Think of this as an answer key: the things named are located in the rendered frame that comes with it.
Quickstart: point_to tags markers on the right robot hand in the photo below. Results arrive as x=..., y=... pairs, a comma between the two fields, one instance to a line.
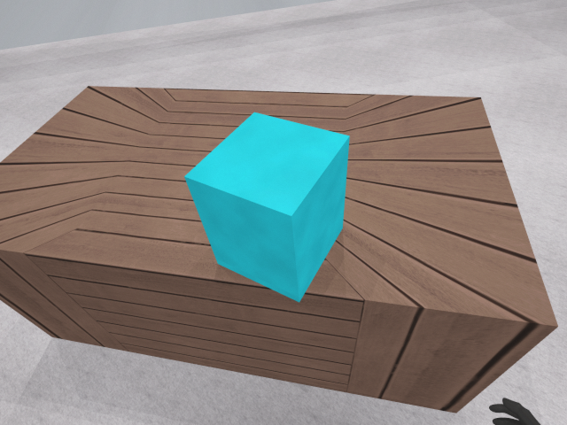
x=513, y=409

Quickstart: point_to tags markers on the carton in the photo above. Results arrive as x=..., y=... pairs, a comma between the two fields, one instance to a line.
x=271, y=198

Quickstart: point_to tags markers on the pedestal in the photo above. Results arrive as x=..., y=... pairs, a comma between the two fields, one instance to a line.
x=429, y=294

